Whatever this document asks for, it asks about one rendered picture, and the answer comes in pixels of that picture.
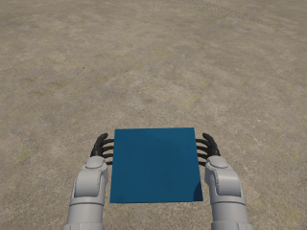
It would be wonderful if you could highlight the robot left forearm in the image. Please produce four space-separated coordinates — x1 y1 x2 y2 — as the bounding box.
61 155 108 230

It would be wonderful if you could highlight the robot right forearm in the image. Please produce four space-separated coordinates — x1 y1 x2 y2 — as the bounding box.
204 155 254 230

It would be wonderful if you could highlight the left robot hand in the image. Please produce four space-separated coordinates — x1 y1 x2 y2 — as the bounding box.
90 133 114 165

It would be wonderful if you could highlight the right robot hand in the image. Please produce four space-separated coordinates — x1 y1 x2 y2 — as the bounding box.
196 133 221 167

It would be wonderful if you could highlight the carton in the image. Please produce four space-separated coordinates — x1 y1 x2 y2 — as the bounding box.
109 127 203 204

